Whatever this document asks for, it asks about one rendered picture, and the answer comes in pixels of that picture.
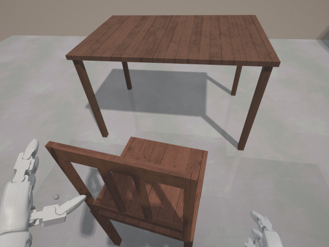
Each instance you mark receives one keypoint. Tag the table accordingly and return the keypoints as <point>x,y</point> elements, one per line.
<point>181,39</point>

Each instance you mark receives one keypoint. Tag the robot left hand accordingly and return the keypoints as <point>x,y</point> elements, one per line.
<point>17,200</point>

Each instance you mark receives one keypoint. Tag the robot left forearm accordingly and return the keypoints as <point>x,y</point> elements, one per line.
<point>16,239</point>

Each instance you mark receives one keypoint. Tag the robot right hand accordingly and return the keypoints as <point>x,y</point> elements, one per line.
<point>269,238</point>

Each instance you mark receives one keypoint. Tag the chair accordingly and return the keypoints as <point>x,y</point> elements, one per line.
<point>152,185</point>

